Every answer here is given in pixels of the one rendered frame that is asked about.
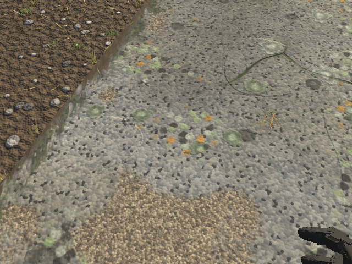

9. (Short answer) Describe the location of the robot right hand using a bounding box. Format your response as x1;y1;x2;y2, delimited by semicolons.
298;227;352;264

